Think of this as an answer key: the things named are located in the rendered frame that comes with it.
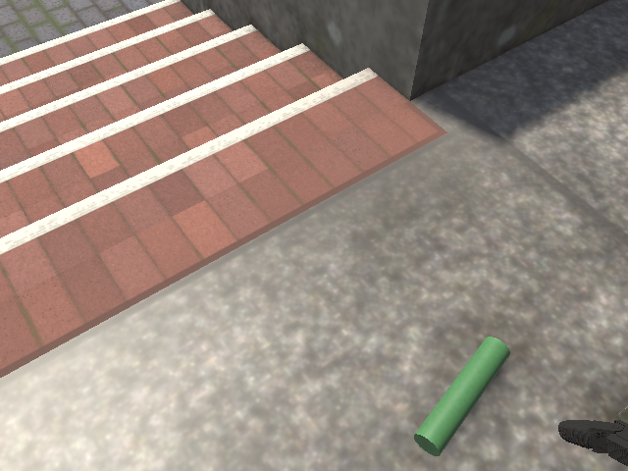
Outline stairs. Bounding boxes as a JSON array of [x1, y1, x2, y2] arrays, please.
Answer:
[[0, 0, 344, 238]]

